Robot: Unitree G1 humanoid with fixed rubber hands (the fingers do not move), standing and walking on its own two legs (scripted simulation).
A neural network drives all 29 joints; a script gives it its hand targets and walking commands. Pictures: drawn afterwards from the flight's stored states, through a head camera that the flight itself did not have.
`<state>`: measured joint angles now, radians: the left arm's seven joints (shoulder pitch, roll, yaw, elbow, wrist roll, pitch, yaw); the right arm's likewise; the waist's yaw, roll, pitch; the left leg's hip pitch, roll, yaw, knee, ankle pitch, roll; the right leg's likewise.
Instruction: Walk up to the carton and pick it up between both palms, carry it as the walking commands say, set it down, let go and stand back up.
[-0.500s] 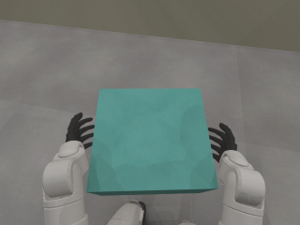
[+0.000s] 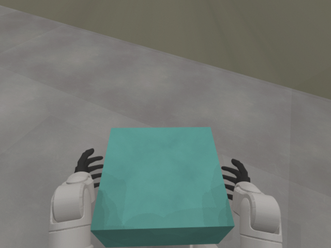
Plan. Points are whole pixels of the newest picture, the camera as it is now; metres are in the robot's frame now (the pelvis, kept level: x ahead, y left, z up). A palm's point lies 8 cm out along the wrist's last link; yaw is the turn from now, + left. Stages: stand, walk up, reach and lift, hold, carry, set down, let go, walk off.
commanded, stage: carry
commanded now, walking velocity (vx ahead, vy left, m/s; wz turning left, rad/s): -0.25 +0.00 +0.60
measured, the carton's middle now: (162, 182) +0.30 +0.01 -0.03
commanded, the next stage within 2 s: none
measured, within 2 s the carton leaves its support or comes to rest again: neither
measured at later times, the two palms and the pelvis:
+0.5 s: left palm out of the picture +0.01 +0.26 +0.10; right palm out of the picture +0.07 -0.10 +0.09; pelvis -0.23 +0.03 -0.01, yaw +18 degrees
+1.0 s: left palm out of the picture -0.31 +0.24 +0.08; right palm out of the picture -0.13 -0.07 +0.04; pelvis -0.43 -0.04 +0.01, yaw +33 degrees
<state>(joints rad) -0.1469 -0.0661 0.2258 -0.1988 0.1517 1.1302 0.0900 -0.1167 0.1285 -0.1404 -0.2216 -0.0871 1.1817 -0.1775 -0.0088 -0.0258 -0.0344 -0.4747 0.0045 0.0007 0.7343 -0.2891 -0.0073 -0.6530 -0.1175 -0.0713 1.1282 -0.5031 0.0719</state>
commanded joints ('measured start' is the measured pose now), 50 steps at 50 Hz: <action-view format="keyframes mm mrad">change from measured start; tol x32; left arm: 1 -688 -1035 -886 -273 -564 -17 -319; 25 -326 -893 -701 71 -342 43 -300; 31 -735 -1082 -877 -217 -550 -21 -309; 50 -497 -911 -783 -256 -478 -20 -330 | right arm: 1 -588 868 649 -211 401 -66 409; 50 -683 863 824 -334 483 -55 399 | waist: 1 -10 386 -338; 9 3 -404 -338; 20 3 -275 -332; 24 -8 369 -141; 39 -8 228 -487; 43 5 -456 -388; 50 6 -177 -253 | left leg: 1 147 224 -236 -361 109 110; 6 103 179 -279 -370 -45 44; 11 -167 38 -16 691 -202 -9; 22 165 67 -16 -321 -47 -15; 24 240 442 -544 -353 664 149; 27 192 289 -294 -268 806 137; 33 192 215 -212 -360 136 91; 39 294 235 -342 -392 142 92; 44 -279 70 -88 471 -274 20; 50 -88 34 82 437 -183 -55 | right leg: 1 101 42 35 -27 57 -11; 7 582 -30 186 -815 -25 -111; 11 364 -362 212 -712 913 -277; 21 410 -247 -29 -531 503 -113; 24 -137 -26 -11 -115 -223 32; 32 22 30 48 64 77 -6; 41 589 0 142 -789 54 -100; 44 542 -476 352 -644 1116 -326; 50 355 -264 35 -719 625 -167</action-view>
